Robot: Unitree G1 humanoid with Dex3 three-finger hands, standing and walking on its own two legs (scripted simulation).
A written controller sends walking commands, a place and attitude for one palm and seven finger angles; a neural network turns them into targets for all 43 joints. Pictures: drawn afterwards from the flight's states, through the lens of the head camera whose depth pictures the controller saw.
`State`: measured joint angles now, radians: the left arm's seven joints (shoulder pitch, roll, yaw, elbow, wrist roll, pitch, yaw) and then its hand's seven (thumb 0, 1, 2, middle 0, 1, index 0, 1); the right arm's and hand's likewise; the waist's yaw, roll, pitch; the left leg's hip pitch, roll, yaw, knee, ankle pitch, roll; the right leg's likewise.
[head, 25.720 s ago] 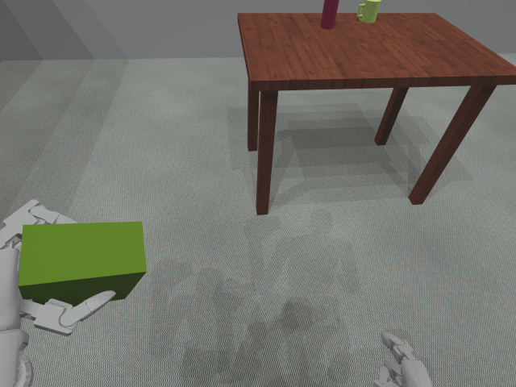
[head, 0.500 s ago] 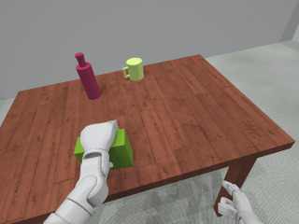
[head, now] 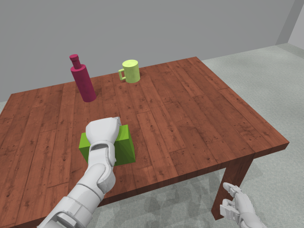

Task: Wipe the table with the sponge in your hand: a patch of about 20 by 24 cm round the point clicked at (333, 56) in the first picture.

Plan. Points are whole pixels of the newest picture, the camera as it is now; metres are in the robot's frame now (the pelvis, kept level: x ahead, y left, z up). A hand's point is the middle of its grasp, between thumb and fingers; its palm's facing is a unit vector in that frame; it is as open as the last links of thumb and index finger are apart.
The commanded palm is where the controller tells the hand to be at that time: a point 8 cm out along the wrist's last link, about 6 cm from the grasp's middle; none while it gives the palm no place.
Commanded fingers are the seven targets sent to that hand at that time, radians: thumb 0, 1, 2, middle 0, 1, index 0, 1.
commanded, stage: wipe forward along the third lane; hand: left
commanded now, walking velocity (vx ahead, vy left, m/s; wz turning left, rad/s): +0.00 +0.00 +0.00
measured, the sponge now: (110, 151) +0.33 +0.18 +0.03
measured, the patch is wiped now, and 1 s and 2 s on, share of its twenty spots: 0.90 0.90 0.90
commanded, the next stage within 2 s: wipe back along the third lane in 1.26 s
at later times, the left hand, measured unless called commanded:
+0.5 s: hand (107, 130) +0.38 +0.20 +0.07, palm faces -0.03 -0.03 -1.00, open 10.1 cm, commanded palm +0.35 +0.20 +0.10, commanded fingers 0.00 0.10 1.30 -1.20 -1.60 -1.20 -1.60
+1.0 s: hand (106, 118) +0.43 +0.22 +0.07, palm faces -0.05 -0.02 -1.00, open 10.1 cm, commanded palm +0.40 +0.22 +0.10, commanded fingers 0.00 0.10 1.30 -1.20 -1.60 -1.20 -1.60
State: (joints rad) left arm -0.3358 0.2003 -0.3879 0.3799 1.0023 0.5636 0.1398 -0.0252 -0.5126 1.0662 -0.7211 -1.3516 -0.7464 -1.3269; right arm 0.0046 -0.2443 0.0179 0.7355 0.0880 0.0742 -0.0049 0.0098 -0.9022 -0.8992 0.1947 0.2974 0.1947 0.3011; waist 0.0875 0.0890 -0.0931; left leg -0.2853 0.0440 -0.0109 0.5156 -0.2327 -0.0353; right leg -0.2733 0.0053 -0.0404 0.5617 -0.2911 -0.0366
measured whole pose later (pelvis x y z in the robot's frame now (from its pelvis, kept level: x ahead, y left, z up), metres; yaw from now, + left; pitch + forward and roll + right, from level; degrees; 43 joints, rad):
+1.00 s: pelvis +0.00 +0.02 +0.00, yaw -1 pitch +7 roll +0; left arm -0.75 0.26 -0.19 0.95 1.00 0.43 0.20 0.01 -0.52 1.07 -0.72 -1.36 -0.75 -1.33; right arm 0.15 -0.24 0.00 0.77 0.08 0.11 -0.05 0.01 -0.90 -0.90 0.20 0.30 0.20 0.30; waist -0.01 0.05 -0.12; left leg -0.44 0.04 0.00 0.55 -0.24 -0.03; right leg -0.41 0.01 -0.03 0.55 -0.27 -0.02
